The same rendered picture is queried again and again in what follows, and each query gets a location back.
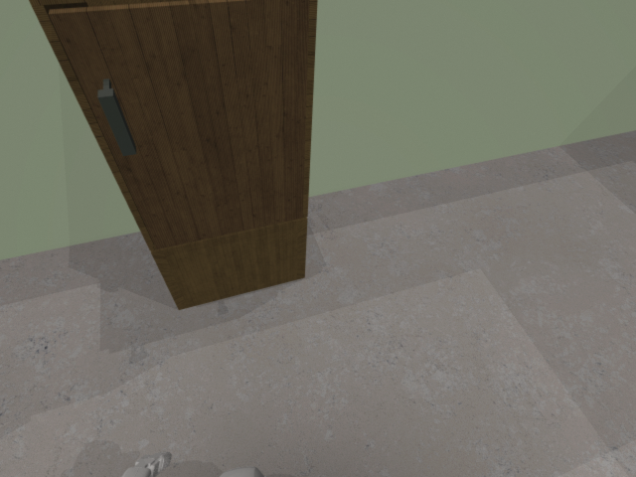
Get handle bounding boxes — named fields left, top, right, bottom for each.
left=97, top=79, right=136, bottom=156

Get robot left hand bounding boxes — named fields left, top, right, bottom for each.
left=122, top=451, right=172, bottom=477

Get cupboard door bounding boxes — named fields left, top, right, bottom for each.
left=49, top=0, right=310, bottom=249

